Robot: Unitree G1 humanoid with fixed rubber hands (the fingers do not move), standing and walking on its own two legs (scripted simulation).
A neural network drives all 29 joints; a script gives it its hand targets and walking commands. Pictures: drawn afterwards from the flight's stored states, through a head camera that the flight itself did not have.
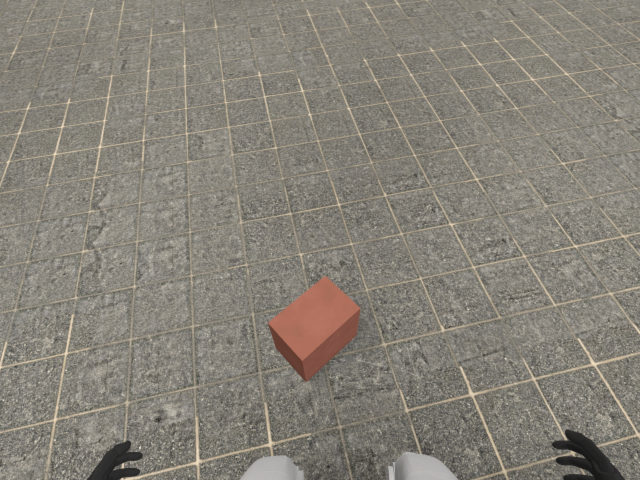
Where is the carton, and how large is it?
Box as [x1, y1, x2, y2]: [268, 276, 360, 381]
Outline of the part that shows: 325,276 268,322 276,348 305,381 312,376 356,334 360,308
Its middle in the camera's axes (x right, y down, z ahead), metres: -0.01 +0.27 +1.16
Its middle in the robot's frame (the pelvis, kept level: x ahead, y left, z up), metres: +0.54 +0.07 -0.64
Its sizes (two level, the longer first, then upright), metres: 0.218 0.145 0.201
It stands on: the floor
